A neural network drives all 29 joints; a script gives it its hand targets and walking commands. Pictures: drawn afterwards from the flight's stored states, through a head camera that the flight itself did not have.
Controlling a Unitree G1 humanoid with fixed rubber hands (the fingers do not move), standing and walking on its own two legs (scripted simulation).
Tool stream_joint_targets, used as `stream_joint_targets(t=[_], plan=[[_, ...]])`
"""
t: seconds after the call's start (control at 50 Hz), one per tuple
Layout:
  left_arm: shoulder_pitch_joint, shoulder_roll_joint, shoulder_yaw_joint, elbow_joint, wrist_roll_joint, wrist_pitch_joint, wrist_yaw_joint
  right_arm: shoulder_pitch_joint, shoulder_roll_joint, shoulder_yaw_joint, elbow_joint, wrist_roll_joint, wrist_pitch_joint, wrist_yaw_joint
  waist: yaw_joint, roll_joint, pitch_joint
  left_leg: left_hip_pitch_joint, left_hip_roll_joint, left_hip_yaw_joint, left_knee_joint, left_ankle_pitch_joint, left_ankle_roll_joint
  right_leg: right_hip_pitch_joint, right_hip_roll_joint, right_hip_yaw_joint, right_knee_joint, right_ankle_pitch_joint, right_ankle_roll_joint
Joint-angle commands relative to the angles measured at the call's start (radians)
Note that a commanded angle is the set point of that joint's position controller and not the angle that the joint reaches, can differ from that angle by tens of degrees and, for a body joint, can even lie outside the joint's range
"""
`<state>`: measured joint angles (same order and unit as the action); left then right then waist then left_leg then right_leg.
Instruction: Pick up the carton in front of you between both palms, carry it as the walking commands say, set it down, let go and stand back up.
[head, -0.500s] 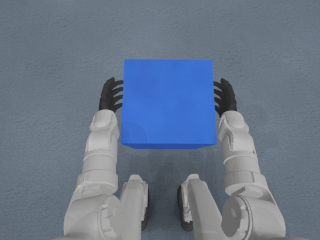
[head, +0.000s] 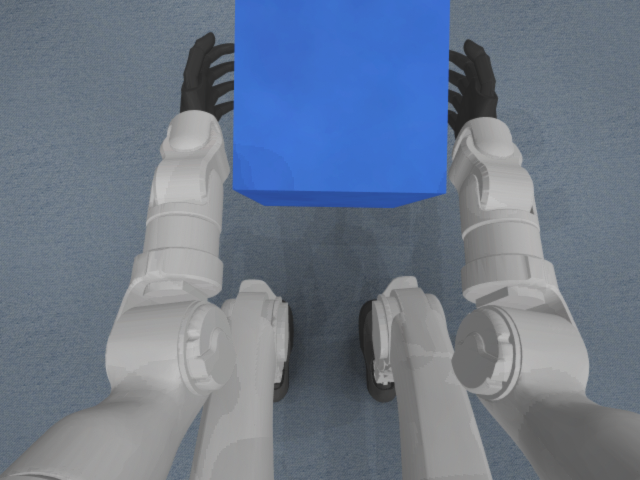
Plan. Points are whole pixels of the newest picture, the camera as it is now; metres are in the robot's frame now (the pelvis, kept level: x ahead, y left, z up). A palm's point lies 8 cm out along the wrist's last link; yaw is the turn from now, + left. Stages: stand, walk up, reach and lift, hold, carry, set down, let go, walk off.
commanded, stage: set down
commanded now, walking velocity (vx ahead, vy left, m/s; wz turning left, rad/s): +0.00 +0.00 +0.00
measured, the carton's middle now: (334, 124) +0.51 -0.01 -0.18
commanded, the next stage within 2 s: none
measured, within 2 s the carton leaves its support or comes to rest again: rests again in 0.84 s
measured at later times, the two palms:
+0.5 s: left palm (232, 120) +0.54 +0.14 -0.26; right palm (430, 126) +0.53 -0.16 -0.26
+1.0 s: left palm (236, 127) +0.54 +0.14 -0.29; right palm (428, 132) +0.53 -0.16 -0.28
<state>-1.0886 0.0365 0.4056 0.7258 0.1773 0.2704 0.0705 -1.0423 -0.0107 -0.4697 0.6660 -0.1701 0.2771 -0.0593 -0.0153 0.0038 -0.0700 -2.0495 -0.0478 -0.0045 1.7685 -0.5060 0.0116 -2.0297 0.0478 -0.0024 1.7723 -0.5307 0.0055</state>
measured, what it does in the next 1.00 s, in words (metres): lowers itself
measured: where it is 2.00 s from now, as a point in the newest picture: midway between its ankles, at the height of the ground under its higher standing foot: (327, 367)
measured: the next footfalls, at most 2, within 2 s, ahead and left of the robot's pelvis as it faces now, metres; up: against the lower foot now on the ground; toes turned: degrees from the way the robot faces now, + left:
none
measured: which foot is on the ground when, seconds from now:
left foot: down 0.00-1.00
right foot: down 0.00-1.00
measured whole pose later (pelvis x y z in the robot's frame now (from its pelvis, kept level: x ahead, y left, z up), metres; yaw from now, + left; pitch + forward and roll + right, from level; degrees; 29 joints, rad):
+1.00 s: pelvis -0.01 +0.00 -0.13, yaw +0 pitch +36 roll -1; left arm -1.45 0.25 0.24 1.01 0.00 0.21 0.09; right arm -1.40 -0.22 -0.31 0.96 0.02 0.21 -0.11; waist -0.02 -0.01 0.34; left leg -2.28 -0.04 0.01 2.23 -0.58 0.01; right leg -2.26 0.06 -0.02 2.23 -0.61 0.01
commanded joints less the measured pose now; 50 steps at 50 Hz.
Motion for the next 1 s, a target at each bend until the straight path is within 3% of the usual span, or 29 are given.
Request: stream_joint_targets(t=[0.0, 0.14, 0.38, 0.54, 0.7, 0.86, 0.98], plan=[[-0.617, -0.894, -0.452, 0.020, -0.095, -0.006, -0.194, -0.676, 0.850, 0.483, 0.000, 0.102, -0.012, 0.206, -0.010, 0.027, -1.046, 0.604, -0.117, 0.020, -0.105, 0.247, -0.028, 0.459, 0.121, -0.043, -0.107, 0.237, 0.024], [-0.698, -0.850, -0.430, 0.057, -0.104, -0.002, -0.215, -0.766, 0.814, 0.465, 0.022, 0.113, -0.007, 0.222, -0.012, 0.020, -1.011, 0.521, -0.107, 0.028, -0.009, 0.239, -0.019, 0.389, 0.108, -0.049, -0.013, 0.239, 0.022], [-0.844, -0.759, -0.525, 0.041, -0.211, -0.040, -0.224, -0.917, 0.733, 0.556, 0.018, 0.230, -0.046, 0.217, -0.018, 0.028, -1.017, 0.502, -0.081, 0.035, 0.181, 0.313, -0.016, 0.386, 0.083, -0.051, 0.169, 0.317, 0.017], [-0.904, -0.770, -0.619, -0.051, -0.317, -0.056, -0.213, -0.953, 0.770, 0.654, -0.041, 0.337, -0.059, 0.198, -0.006, 0.037, -1.221, 0.613, -0.077, 0.034, 0.271, 0.470, -0.007, 0.493, 0.086, -0.055, 0.258, 0.482, 0.015], [-0.819, -0.777, -0.530, 0.091, -0.256, -0.066, -0.247, -0.904, 0.764, 0.576, 0.066, 0.283, -0.068, 0.221, -0.006, 0.018, -0.879, 0.379, -0.077, 0.032, 0.288, 0.348, -0.001, 0.332, 0.085, -0.039, 0.270, 0.376, 0.010], [-0.917, -0.692, -0.507, 0.119, -0.274, -0.096, -0.232, -0.957, 0.711, 0.545, 0.115, 0.301, -0.094, 0.206, -0.001, 0.025, -0.825, 0.370, -0.065, 0.031, 0.304, 0.265, 0.003, 0.313, 0.076, -0.039, 0.291, 0.292, 0.004], [-0.884, -0.675, -0.459, 0.193, -0.243, -0.091, -0.247, -0.955, 0.698, 0.490, 0.178, 0.271, -0.089, 0.230, 0.000, 0.008, -0.650, 0.303, -0.062, 0.020, 0.311, 0.212, 0.011, 0.226, 0.077, -0.038, 0.297, 0.225, -0.002]])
